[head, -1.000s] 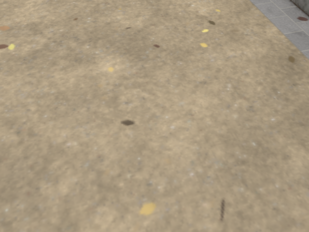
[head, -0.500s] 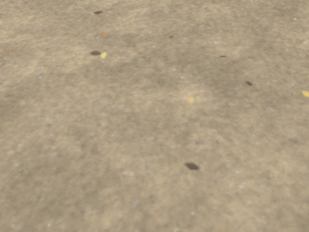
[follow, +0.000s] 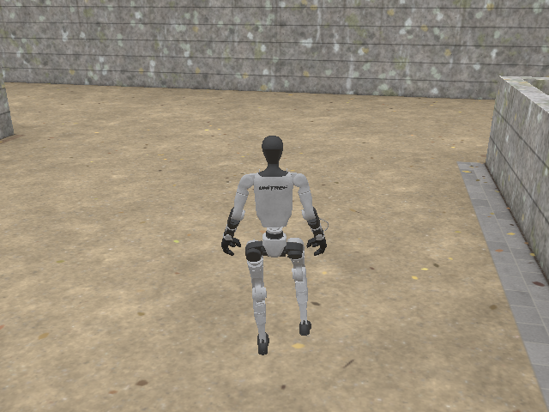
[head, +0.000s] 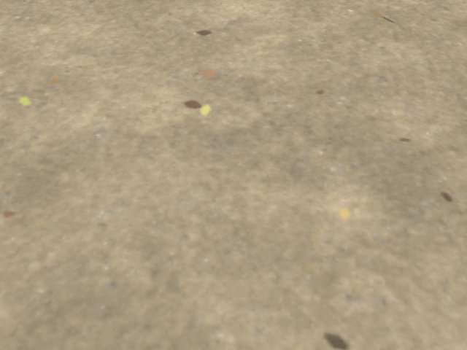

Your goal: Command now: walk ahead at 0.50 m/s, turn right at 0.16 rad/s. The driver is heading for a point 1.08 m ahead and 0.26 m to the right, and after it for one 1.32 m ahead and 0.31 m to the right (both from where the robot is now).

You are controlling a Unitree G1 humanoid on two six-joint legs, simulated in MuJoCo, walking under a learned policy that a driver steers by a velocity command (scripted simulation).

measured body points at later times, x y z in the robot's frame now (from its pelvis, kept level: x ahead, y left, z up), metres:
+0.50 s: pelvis +0.29 -0.08 +0.00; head +0.32 -0.10 +0.44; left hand +0.46 +0.16 -0.11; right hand +0.36 -0.38 -0.11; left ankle +0.31 +0.09 -0.66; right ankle +0.30 -0.15 -0.74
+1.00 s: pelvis +0.58 -0.11 +0.00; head +0.61 -0.11 +0.45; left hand +0.82 +0.07 -0.11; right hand +0.53 -0.39 -0.11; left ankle +0.63 -0.03 -0.74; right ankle +0.52 -0.24 -0.67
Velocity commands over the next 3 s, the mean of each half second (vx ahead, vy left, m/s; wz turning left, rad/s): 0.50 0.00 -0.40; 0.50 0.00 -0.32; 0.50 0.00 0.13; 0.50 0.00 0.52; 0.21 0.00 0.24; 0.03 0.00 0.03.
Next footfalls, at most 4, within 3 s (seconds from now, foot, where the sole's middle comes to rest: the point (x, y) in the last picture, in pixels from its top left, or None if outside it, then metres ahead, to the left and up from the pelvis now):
0.32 right None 0.34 -0.16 -0.78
0.78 left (249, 285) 0.67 -0.05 -0.78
1.30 right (353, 243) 0.82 -0.39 -0.78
1.82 left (292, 163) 1.16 -0.23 -0.78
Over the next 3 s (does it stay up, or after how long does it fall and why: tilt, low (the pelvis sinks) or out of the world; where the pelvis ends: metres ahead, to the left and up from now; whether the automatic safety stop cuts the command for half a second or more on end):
stays up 1.33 -0.31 -0.01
